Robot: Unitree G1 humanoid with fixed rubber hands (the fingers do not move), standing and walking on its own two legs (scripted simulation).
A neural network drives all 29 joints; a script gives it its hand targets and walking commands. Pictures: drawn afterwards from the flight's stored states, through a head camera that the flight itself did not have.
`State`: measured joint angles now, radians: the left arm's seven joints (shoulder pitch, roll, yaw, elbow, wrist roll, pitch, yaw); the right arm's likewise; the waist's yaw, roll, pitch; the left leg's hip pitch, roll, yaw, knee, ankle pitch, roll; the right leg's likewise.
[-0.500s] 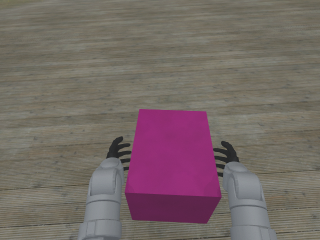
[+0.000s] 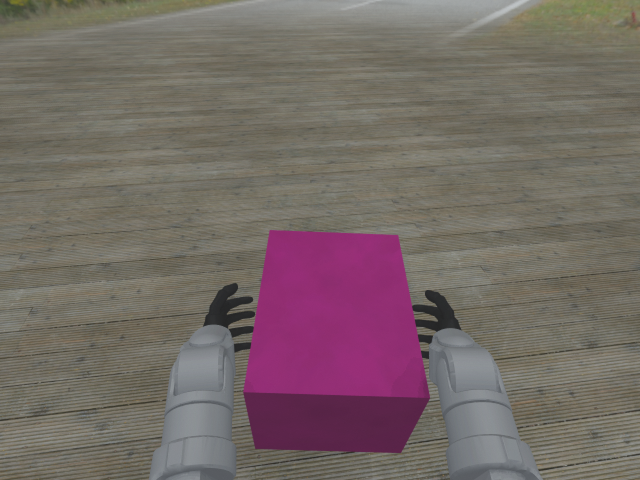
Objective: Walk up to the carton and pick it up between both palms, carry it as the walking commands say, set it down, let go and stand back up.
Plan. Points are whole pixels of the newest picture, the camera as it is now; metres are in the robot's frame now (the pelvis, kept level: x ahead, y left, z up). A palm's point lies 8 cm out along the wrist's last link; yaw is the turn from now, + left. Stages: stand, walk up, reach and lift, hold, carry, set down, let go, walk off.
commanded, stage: hold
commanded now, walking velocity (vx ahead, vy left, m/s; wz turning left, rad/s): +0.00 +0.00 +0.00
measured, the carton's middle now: (331, 334) +0.38 +0.04 -0.03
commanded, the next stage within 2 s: set down in 0.56 s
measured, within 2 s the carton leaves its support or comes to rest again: neither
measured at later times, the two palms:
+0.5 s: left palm (238, 324) +0.32 +0.17 +0.05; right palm (454, 335) +0.34 -0.13 +0.04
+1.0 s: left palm (227, 368) +0.29 +0.18 +0.00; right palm (442, 359) +0.33 -0.12 +0.00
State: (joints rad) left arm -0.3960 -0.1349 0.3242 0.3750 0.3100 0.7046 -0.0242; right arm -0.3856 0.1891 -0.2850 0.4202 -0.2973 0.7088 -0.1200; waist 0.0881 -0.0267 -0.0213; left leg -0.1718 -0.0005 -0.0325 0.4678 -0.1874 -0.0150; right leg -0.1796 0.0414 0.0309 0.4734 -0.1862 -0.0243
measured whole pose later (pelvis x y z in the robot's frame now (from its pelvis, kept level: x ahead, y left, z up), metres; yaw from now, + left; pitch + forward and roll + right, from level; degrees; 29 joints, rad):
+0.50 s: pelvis +0.05 +0.00 +0.01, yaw +1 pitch -4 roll +1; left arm -0.28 -0.16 0.25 0.35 0.31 0.73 0.02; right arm -0.26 0.15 -0.21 0.38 -0.28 0.73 -0.09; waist 0.05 -0.03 -0.09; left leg -0.08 -0.02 -0.05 0.32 -0.18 -0.01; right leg -0.11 0.06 0.10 0.39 -0.21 -0.03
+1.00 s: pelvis +0.02 -0.01 +0.00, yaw +4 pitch -2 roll +0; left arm -0.29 -0.15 0.31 0.40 0.30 0.58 -0.02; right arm -0.32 0.17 -0.28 0.45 -0.30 0.60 -0.06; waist 0.07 -0.02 0.01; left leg -0.27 -0.01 -0.10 0.50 -0.21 -0.03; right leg -0.25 0.08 0.04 0.49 -0.21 -0.05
